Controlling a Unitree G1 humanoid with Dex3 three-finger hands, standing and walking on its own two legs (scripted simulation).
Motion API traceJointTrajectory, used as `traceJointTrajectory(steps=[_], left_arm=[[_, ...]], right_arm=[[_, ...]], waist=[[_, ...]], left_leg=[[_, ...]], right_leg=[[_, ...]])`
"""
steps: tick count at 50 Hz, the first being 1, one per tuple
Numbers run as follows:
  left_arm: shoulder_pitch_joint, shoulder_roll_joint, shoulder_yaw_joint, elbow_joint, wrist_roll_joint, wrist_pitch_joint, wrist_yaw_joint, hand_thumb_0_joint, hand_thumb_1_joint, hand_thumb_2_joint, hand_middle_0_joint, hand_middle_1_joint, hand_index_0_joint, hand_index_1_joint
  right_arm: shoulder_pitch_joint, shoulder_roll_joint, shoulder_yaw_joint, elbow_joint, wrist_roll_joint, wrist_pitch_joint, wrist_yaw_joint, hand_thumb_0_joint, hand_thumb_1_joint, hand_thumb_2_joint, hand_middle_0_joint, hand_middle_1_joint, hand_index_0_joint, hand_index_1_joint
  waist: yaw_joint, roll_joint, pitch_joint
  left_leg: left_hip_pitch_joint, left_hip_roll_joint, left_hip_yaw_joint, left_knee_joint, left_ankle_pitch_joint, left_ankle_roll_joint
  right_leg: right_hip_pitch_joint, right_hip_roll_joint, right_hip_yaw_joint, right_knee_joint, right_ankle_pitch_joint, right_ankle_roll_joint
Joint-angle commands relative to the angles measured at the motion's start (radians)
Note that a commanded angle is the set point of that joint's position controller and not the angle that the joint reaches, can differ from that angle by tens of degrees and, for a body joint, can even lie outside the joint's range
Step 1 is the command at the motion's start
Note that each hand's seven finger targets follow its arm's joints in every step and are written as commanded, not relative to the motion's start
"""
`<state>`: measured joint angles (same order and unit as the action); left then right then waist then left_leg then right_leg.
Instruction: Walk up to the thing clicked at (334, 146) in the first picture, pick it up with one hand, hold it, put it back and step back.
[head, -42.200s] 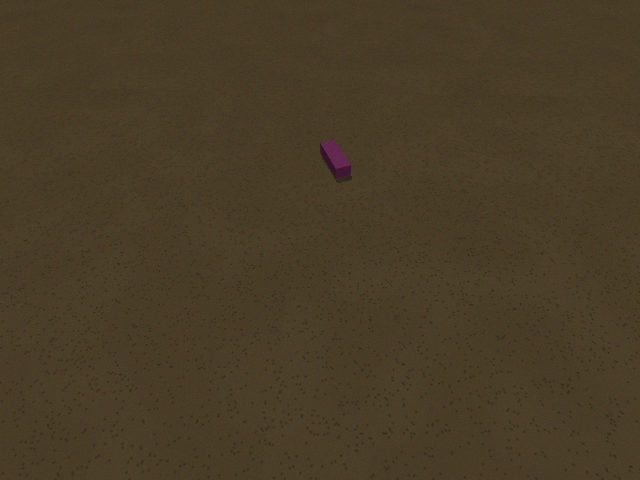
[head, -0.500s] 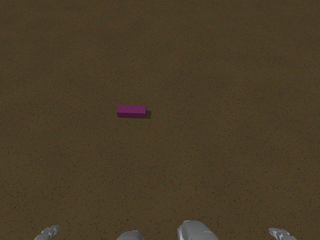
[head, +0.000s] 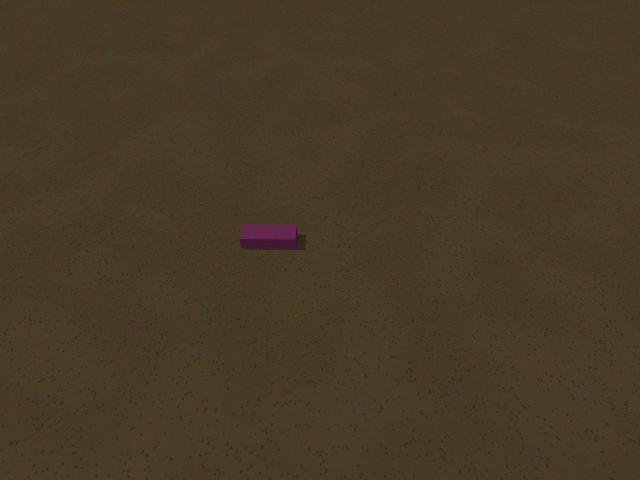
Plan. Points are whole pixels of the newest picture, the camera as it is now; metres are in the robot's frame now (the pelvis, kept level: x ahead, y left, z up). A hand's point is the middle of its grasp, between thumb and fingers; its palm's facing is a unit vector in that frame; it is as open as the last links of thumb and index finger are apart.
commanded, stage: step back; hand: left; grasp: from above
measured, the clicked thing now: (269, 236) +1.07 +0.25 -0.74
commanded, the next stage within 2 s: stand in 0.50 s
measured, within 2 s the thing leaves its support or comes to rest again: neither
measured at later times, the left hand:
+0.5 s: hand (152, 472) +0.15 +0.26 -0.14, palm faces +0.05 -0.94 -0.35, open 7.4 cm
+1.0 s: hand out of the picture +0.09 +0.25 -0.14, palm faces +0.00 -0.94 -0.33, open 7.4 cm
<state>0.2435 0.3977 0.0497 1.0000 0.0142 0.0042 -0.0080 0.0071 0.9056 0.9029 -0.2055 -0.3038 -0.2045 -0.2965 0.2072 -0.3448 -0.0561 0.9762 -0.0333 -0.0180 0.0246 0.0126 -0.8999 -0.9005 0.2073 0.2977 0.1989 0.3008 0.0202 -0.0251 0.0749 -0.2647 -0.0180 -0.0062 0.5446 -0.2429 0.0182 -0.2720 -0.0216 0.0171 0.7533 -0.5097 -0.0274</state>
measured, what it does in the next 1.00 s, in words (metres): stands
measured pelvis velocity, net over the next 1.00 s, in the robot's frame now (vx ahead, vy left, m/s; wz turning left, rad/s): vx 0.03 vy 0.00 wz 0.01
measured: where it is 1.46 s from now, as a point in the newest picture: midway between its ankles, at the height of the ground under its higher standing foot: outside the picture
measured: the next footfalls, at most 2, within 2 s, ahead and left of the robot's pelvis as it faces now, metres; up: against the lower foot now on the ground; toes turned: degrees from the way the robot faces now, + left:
none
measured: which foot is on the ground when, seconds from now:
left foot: down 0.00-1.00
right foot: down 0.00-1.00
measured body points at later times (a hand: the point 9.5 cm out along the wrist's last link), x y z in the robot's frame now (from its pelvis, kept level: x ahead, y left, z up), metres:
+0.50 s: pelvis +0.05 +0.00 +0.00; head +0.07 +0.00 +0.45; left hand +0.15 +0.31 -0.12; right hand +0.15 -0.30 -0.12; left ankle +0.04 +0.12 -0.73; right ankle +0.01 -0.13 -0.73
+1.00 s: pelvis +0.03 +0.00 +0.02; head +0.04 +0.00 +0.47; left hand +0.09 +0.30 -0.12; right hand +0.13 -0.30 -0.11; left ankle +0.04 +0.12 -0.73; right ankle +0.01 -0.13 -0.73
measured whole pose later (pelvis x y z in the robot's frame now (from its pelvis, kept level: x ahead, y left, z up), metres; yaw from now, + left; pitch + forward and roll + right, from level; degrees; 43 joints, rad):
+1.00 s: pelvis +0.03 +0.00 +0.02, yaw +1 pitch -3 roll +0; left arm 0.09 0.34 0.00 1.16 0.01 -0.01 -0.01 0.00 0.91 0.90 -0.20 -0.30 -0.20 -0.30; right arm 0.06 -0.34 0.00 1.13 -0.01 -0.01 0.01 0.01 -0.90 -0.90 0.21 0.30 0.20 0.30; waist 0.01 0.01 0.07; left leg -0.13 0.00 -0.02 0.32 -0.15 -0.01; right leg -0.07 -0.02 -0.04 0.30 -0.19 0.01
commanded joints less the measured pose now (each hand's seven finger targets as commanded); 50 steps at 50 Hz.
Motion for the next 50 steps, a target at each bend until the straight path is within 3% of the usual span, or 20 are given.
traceJointTrajectory(steps=[1, 2, 3, 4, 5, 6, 7, 8, 11, 12, 13, 14, 17, 19, 22, 24, 26, 30, 36, 50], left_arm=[[-0.022, 0.168, 0.047, -0.063, -0.002, -0.046, 0.005, 0.000, 0.900, 0.900, -0.200, -0.300, -0.200, -0.300], [0.003, 0.147, 0.047, -0.040, -0.001, -0.051, 0.008, 0.000, 0.900, 0.900, -0.200, -0.300, -0.200, -0.300], [0.025, 0.148, 0.049, -0.021, 0.007, -0.055, 0.012, 0.000, 0.900, 0.900, -0.200, -0.300, -0.200, -0.300], [0.022, 0.170, 0.058, -0.016, 0.014, -0.057, 0.017, 0.000, 0.900, 0.900, -0.200, -0.300, -0.200, -0.300], [0.015, 0.225, 0.069, -0.024, 0.024, -0.061, 0.022, 0.000, 0.900, 0.900, -0.200, -0.300, -0.200, -0.300], [-0.018, 0.290, 0.076, -0.026, 0.026, -0.061, 0.021, 0.000, 0.900, 0.900, -0.200, -0.300, -0.200, -0.300], [-0.121, 0.297, 0.076, -0.062, 0.028, -0.060, 0.019, 0.000, 0.900, 0.900, -0.200, -0.300, -0.200, -0.300], [-0.161, 0.263, 0.068, -0.078, 0.017, -0.061, 0.020, 0.000, 0.900, 0.900, -0.200, -0.300, -0.200, -0.300], [-0.197, 0.207, 0.044, -0.069, 0.010, -0.058, 0.017, 0.000, 0.900, 0.900, -0.200, -0.300, -0.200, -0.300], [-0.190, 0.179, 0.036, -0.069, 0.002, -0.051, 0.012, 0.000, 0.900, 0.900, -0.200, -0.300, -0.200, -0.300], [-0.177, 0.154, 0.030, -0.061, -0.006, -0.045, 0.009, 0.000, 0.900, 0.900, -0.200, -0.300, -0.200, -0.300], [-0.160, 0.166, 0.038, -0.038, -0.010, -0.044, 0.011, 0.000, 0.900, 0.900, -0.200, -0.300, -0.200, -0.300], [-0.193, 0.181, 0.039, -0.022, -0.004, -0.051, 0.016, 0.000, 0.900, 0.900, -0.200, -0.300, -0.200, -0.300], [-0.165, 0.197, 0.042, -0.003, -0.008, -0.051, 0.021, 0.000, 0.900, 0.900, -0.200, -0.300, -0.200, -0.300], [-0.180, 0.195, 0.042, -0.003, -0.007, -0.047, 0.027, 0.000, 0.900, 0.900, -0.200, -0.300, -0.200, -0.300], [-0.196, 0.192, 0.041, -0.004, -0.007, -0.043, 0.029, 0.000, 0.900, 0.900, -0.200, -0.300, -0.200, -0.300], [-0.197, 0.148, 0.014, 0.020, -0.017, -0.036, 0.026, 0.000, 0.900, 0.900, -0.200, -0.300, -0.200, -0.300], [-0.217, 0.153, 0.008, 0.039, -0.014, -0.032, 0.024, 0.000, 0.900, 0.900, -0.200, -0.300, -0.200, -0.300], [-0.236, 0.162, 0.001, 0.070, -0.006, -0.035, 0.017, 0.000, 0.900, 0.900, -0.200, -0.300, -0.200, -0.300], [-0.208, 0.160, -0.009, 0.103, -0.003, -0.042, 0.010, 0.000, 0.900, 0.900, -0.200, -0.300, -0.200, -0.300]], right_arm=[[-0.066, -0.285, -0.065, -0.073, -0.002, -0.028, -0.021, 0.000, -0.900, -0.900, 0.200, 0.300, 0.200, 0.300], [-0.090, -0.267, -0.056, -0.075, 0.005, -0.020, -0.019, 0.000, -0.900, -0.900, 0.200, 0.300, 0.200, 0.300], [-0.114, -0.244, -0.045, -0.081, 0.014, -0.011, -0.016, 0.000, -0.900, -0.900, 0.200, 0.300, 0.200, 0.300], [-0.112, -0.208, -0.032, -0.084, 0.022, -0.006, -0.017, 0.000, -0.900, -0.900, 0.200, 0.300, 0.200, 0.300], [-0.122, -0.175, -0.023, -0.093, 0.027, -0.004, -0.018, 0.000, -0.900, -0.900, 0.200, 0.300, 0.200, 0.300], [-0.122, -0.173, -0.026, -0.081, 0.024, 0.002, -0.024, 0.000, -0.900, -0.900, 0.200, 0.300, 0.200, 0.300], [-0.078, -0.202, -0.034, -0.055, 0.015, 0.000, -0.028, 0.000, -0.900, -0.900, 0.200, 0.300, 0.200, 0.300], [-0.045, -0.211, -0.033, -0.037, 0.017, -0.007, -0.025, 0.000, -0.900, -0.900, 0.200, 0.300, 0.200, 0.300], [0.005, -0.190, -0.030, 0.011, 0.015, -0.030, -0.026, 0.000, -0.900, -0.900, 0.200, 0.300, 0.200, 0.300], [0.005, -0.212, -0.037, 0.013, 0.004, -0.035, -0.029, 0.000, -0.900, -0.900, 0.200, 0.300, 0.200, 0.300], [-0.037, -0.237, -0.036, 0.000, 0.004, -0.041, -0.030, 0.000, -0.900, -0.900, 0.200, 0.300, 0.200, 0.300], [-0.093, -0.262, -0.034, -0.007, 0.015, -0.040, -0.025, 0.000, -0.900, -0.900, 0.200, 0.300, 0.200, 0.300], [-0.103, -0.220, -0.020, 0.010, 0.017, -0.037, -0.030, 0.000, -0.900, -0.900, 0.200, 0.300, 0.200, 0.300], [-0.106, -0.219, -0.024, 0.017, 0.021, -0.032, -0.035, 0.000, -0.900, -0.900, 0.200, 0.300, 0.200, 0.300], [-0.108, -0.210, -0.024, 0.020, 0.024, -0.022, -0.038, 0.000, -0.900, -0.900, 0.200, 0.300, 0.200, 0.300], [-0.130, -0.207, -0.024, 0.018, 0.021, -0.018, -0.038, 0.000, -0.900, -0.900, 0.200, 0.300, 0.200, 0.300], [-0.135, -0.211, -0.006, 0.026, 0.024, -0.023, -0.041, 0.000, -0.900, -0.900, 0.200, 0.300, 0.200, 0.300], [-0.168, -0.217, 0.003, 0.043, 0.027, -0.021, -0.042, 0.000, -0.900, -0.900, 0.200, 0.300, 0.200, 0.300], [-0.205, -0.203, 0.011, 0.057, 0.031, -0.018, -0.037, 0.000, -0.900, -0.900, 0.200, 0.300, 0.200, 0.300], [-0.202, -0.205, 0.018, 0.097, 0.025, -0.021, -0.025, 0.000, -0.900, -0.900, 0.200, 0.300, 0.200, 0.300]], waist=[[-0.012, 0.211, -0.049], [0.012, 0.203, -0.075], [0.035, 0.176, -0.087], [0.043, 0.118, -0.093], [0.048, -0.010, -0.082], [0.041, -0.103, -0.028], [0.005, -0.094, 0.020], [-0.016, -0.051, 0.033], [-0.050, -0.071, -0.066], [-0.039, -0.026, -0.093], [-0.011, 0.034, -0.103], [0.016, 0.046, -0.092], [0.006, 0.034, -0.132], [0.005, 0.054, -0.159], [0.000, 0.018, -0.207], [0.000, 0.025, -0.184], [-0.013, 0.031, -0.155], [-0.012, 0.066, -0.158], [-0.019, 0.040, -0.129], [-0.016, 0.030, -0.080]], left_leg=[[0.033, 0.238, -0.290, -0.234, -0.106, 0.148], [-0.007, 0.214, -0.228, -0.186, -0.042, 0.122], [-0.065, 0.179, -0.184, -0.139, -0.059, 0.088], [-0.134, 0.146, -0.146, -0.091, -0.071, 0.047], [-0.234, 0.072, -0.105, 0.019, -0.134, 0.000], [-0.217, -0.016, -0.062, 0.153, -0.251, -0.014], [-0.153, 0.027, -0.062, 0.209, -0.266, -0.025], [-0.126, 0.042, -0.066, 0.180, -0.227, -0.022], [0.073, 0.056, -0.062, -0.106, 0.067, 0.004], [0.126, 0.110, -0.141, -0.149, 0.181, 0.026], [0.086, 0.186, -0.251, -0.191, 0.177, 0.064], [0.035, 0.217, -0.272, -0.161, 0.181, 0.105], [0.055, 0.140, -0.126, -0.092, 0.428, 0.044], [0.070, 0.112, -0.078, -0.043, 0.477, 0.031], [0.072, 0.108, -0.063, -0.014, 0.459, 0.036], [0.076, 0.111, -0.070, -0.028, 0.422, 0.038], [0.164, 0.151, -0.125, -0.099, 0.562, 0.035], [0.191, 0.156, -0.119, -0.145, 0.524, 0.022], [0.196, 0.145, -0.109, -0.220, 0.349, 0.004], [0.141, 0.138, -0.120, -0.294, 0.108, -0.004]], right_leg=[[-0.035, -0.017, -0.014, -0.122, 0.064, 0.001], [0.075, 0.002, -0.040, -0.249, 0.156, 0.000], [0.165, 0.019, -0.053, -0.315, 0.225, -0.003], [0.254, 0.007, -0.016, -0.344, 0.257, -0.013], [0.260, -0.122, 0.202, -0.425, 0.125, -0.062], [0.127, -0.276, 0.382, -0.520, -0.088, -0.139], [0.022, -0.352, 0.421, -0.507, -0.078, -0.200], [0.014, -0.324, 0.353, -0.465, 0.043, -0.199], [0.028, -0.199, 0.124, -0.325, 0.433, -0.082], [0.013, -0.137, 0.061, -0.251, 0.476, -0.036], [0.038, -0.067, 0.007, -0.214, 0.381, 0.001], [0.088, -0.038, -0.004, -0.245, 0.240, 0.009], [0.205, -0.088, 0.019, -0.295, 0.478, -0.011], [0.236, -0.109, 0.019, -0.286, 0.632, -0.020], [0.281, -0.124, 0.017, -0.276, 0.692, -0.024], [0.246, -0.123, 0.014, -0.277, 0.642, -0.024], [0.194, -0.098, 0.020, -0.321, 0.678, 0.010], [0.231, -0.096, 0.024, -0.369, 0.611, 0.016], [0.220, -0.105, 0.033, -0.451, 0.515, 0.015], [0.173, -0.109, 0.044, -0.515, 0.322, 0.016]])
